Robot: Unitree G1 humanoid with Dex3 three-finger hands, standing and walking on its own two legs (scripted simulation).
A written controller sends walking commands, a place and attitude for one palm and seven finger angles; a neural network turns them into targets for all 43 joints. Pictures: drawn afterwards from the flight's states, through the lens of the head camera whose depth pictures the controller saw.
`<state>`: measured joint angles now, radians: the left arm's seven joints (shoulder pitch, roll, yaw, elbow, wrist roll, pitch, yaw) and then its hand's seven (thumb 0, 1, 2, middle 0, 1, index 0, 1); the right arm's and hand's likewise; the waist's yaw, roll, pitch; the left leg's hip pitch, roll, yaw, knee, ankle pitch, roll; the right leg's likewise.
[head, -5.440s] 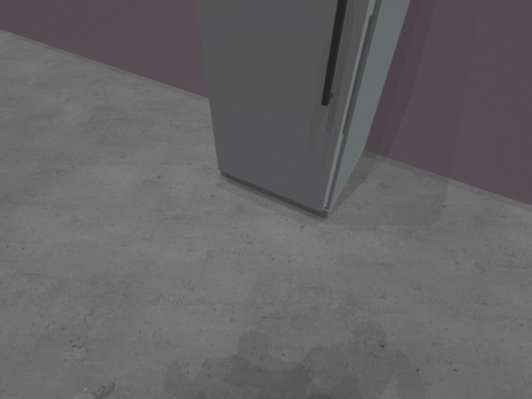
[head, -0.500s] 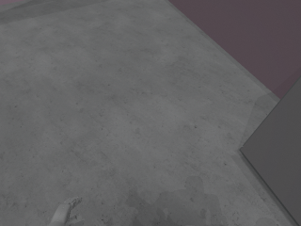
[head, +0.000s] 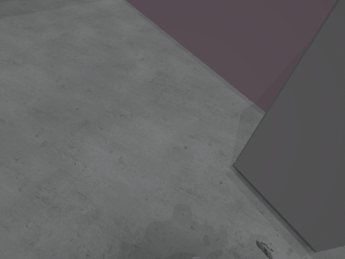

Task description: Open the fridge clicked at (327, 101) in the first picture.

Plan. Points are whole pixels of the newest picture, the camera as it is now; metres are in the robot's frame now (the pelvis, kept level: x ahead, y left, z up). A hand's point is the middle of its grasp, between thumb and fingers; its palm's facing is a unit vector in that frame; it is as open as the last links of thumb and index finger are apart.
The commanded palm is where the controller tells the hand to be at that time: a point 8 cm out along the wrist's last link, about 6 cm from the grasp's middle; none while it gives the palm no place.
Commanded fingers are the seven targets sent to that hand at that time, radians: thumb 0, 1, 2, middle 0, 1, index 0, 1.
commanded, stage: turn to face it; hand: right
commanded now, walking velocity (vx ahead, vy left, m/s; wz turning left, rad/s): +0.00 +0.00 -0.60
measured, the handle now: out of the picture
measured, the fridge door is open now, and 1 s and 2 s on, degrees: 0 0 0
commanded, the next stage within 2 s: take the last steps up to it in 1.26 s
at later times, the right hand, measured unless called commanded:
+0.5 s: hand out of the picture -0.05 -0.28 -0.18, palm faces +0.35 +0.90 -0.26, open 7.4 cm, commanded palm none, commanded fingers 0.00 -0.90 -0.90 0.20 0.30 0.20 0.30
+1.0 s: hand out of the picture +0.01 -0.27 -0.13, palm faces +0.54 +0.79 -0.28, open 7.4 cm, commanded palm none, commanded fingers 0.00 -0.90 -0.90 0.20 0.30 0.20 0.30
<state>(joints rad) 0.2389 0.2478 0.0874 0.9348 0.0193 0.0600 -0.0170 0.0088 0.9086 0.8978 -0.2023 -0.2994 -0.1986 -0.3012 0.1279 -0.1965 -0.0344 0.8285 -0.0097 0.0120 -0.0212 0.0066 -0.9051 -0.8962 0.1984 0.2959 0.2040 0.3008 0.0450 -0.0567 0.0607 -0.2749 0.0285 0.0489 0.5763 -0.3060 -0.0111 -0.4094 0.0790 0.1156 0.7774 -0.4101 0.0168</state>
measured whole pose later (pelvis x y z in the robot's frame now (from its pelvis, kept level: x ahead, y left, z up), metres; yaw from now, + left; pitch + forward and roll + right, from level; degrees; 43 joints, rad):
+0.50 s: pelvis -0.02 -0.05 +0.00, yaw -18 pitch +0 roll +2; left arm 0.12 0.24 0.05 0.88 0.02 0.02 -0.02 0.01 0.91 0.90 -0.20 -0.30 -0.20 -0.30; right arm 0.23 -0.30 -0.08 0.94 -0.01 0.08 -0.02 0.01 -0.91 -0.90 0.20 0.30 0.20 0.30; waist -0.02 0.05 0.10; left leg -0.45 0.13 0.07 1.11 -0.49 -0.09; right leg -0.29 0.01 -0.05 0.60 -0.32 -0.06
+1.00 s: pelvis +0.00 -0.03 +0.00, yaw -35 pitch +0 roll +0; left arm 0.26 0.24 0.08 0.94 0.02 0.06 -0.01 0.01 0.91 0.90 -0.20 -0.30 -0.20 -0.30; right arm 0.11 -0.21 -0.03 0.83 -0.01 0.01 -0.03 0.01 -0.90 -0.90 0.20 0.30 0.20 0.30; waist 0.04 -0.05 0.06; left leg -0.27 0.01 0.01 0.54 -0.28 -0.02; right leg -0.38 0.13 0.16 0.73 -0.40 0.00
